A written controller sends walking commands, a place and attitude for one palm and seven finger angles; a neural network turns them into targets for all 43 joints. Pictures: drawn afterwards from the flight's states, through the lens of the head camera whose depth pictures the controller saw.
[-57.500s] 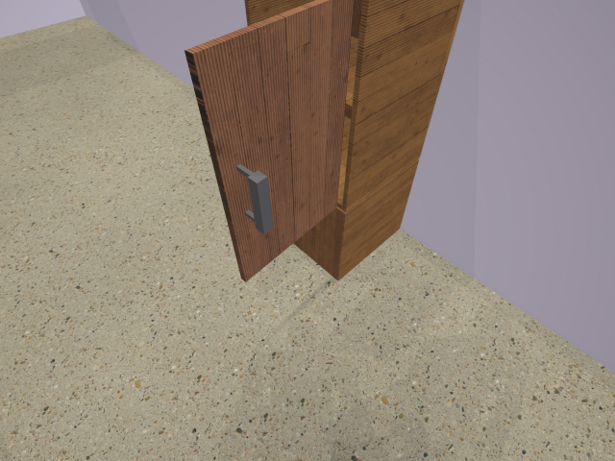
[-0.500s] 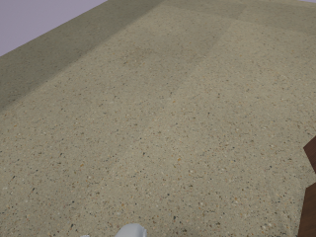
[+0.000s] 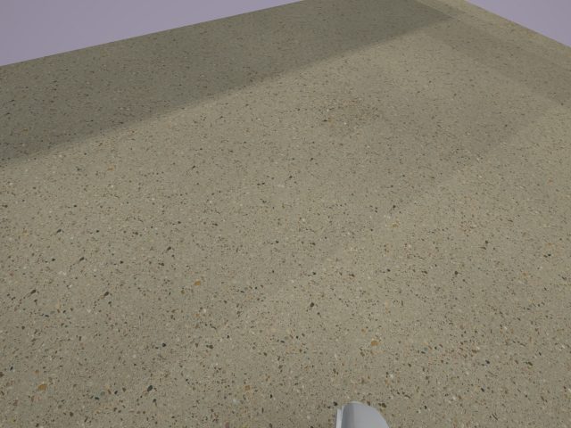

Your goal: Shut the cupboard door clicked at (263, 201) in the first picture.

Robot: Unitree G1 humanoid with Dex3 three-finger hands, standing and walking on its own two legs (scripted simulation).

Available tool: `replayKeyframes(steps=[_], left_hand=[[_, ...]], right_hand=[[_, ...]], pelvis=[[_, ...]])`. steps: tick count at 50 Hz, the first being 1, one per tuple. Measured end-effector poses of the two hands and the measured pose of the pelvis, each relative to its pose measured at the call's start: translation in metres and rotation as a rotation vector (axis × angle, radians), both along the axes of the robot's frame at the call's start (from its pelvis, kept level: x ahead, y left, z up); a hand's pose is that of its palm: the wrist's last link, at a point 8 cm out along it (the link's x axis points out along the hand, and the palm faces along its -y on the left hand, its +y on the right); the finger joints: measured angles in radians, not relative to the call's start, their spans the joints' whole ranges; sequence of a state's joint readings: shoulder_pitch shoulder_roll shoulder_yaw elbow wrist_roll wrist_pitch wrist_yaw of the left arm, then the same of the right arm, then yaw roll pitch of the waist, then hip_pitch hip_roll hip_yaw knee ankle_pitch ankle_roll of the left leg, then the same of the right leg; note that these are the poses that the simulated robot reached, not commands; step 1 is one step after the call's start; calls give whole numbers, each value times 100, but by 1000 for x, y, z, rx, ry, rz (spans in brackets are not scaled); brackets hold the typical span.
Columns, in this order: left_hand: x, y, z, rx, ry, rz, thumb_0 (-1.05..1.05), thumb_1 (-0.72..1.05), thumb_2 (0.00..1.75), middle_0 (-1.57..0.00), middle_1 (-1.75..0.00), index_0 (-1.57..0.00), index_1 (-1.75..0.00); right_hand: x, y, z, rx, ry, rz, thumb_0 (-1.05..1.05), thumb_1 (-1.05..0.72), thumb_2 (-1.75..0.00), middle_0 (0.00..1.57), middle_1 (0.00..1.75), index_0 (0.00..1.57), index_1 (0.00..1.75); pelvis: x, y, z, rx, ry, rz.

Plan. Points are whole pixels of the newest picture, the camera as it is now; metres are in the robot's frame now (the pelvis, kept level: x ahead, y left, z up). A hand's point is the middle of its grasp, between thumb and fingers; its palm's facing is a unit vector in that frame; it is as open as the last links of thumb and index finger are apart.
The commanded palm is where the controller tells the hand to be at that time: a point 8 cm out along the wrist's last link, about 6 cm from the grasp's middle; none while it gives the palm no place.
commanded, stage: walk to a spot facing it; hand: left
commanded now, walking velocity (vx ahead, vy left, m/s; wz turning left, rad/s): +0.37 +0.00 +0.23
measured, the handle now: out of the picture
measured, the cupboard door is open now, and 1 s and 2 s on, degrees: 30 30 30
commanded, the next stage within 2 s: turn to face it in 0.30 s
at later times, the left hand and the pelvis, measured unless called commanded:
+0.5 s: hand (221, 310) +0.33 +0.14 -0.16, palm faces +0.08 -0.98 -0.17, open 7.4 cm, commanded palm none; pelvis +0.24 -0.04 -0.01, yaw +6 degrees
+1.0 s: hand (197, 273) +0.41 +0.20 -0.17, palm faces -0.07 -0.98 -0.19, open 7.4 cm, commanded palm none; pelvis +0.33 +0.00 +0.00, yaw -10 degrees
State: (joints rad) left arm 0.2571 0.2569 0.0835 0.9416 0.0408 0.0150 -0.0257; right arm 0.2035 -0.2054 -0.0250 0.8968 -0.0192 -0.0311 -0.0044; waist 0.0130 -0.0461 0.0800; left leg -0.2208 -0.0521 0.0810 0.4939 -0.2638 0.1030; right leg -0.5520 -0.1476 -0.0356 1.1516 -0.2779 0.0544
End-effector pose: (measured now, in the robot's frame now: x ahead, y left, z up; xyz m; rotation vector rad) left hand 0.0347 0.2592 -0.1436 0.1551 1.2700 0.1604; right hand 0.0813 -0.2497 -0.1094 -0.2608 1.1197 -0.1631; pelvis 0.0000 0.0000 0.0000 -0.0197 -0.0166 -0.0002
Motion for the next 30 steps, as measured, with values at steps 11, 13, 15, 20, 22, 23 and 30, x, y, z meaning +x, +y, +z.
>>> replayKeyframes(steps=[11, 13, 15, 20, 22, 23, 30], left_hand=[[164, -23, 19, -29, -187, -44, 0, 91, 90, -19, -30, -20, -30], [191, -32, 17, -34, -189, -59, 0, 91, 90, -19, -30, -20, -30], [220, -42, 14, -37, -190, -75, 1, 90, 90, -19, -30, -20, -30], [285, -66, 4, -31, -226, -76, 1, 90, 90, -19, -30, -20, -30], [293, -72, 4, -27, -229, -52, 0, 90, 90, -20, -30, -20, -30], [293, -73, 5, -27, -218, -33, 0, 90, 90, -20, -30, -20, -30], [261, -60, 11, 24, -37, 84, -2, 95, 90, -20, -30, -20, -30]], right_hand=[[-22, 29, -17, 93, 272, -121, 1, -90, -90, 20, 30, 20, 30], [-24, 30, -21, 103, 327, -146, 1, -90, -90, 20, 30, 20, 30], [-23, 29, -24, 112, 384, -167, 1, -90, -90, 20, 30, 20, 30], [-4, 17, -37, 132, 532, -187, 1, -90, -90, 20, 30, 20, 30], [21, 8, -38, 129, 545, -174, 1, -90, -90, 20, 30, 20, 30], [37, 3, -37, 122, 533, -161, 1, -90, -90, 20, 30, 20, 30], [193, -19, -30, 73, 275, -46, 1, -91, -90, 20, 30, 19, 30]], pelvis=[[95, -3, 5, 19, 10, 47], [115, -7, 2, 26, 13, 51], [137, -12, -2, 32, 18, 57], [196, -29, -19, 28, 19, 83], [213, -34, -18, 19, 12, 100], [221, -36, -15, 20, 8, 107], [265, -38, 3, 22, 22, 87]])
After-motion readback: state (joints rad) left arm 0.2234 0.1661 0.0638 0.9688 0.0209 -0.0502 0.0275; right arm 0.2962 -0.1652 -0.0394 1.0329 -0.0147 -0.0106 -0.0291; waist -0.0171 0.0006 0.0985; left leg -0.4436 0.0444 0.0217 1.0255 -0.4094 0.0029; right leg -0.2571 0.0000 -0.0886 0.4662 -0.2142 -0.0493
